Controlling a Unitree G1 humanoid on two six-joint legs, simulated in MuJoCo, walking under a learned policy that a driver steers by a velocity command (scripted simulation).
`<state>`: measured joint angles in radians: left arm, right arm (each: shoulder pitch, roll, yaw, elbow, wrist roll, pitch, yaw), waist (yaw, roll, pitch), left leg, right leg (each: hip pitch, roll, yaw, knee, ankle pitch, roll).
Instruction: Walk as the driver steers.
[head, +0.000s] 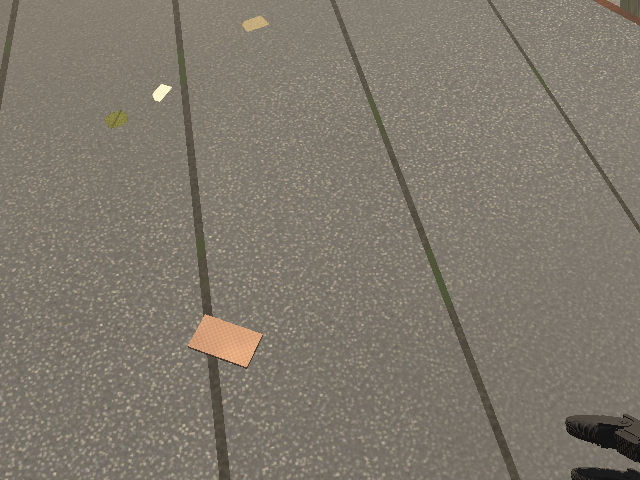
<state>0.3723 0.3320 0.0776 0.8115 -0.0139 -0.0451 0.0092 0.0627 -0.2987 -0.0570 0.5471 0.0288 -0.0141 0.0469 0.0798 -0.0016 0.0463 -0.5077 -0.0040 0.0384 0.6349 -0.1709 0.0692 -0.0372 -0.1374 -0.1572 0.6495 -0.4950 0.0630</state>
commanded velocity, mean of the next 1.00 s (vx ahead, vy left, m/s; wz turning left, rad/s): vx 0.49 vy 0.00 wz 0.32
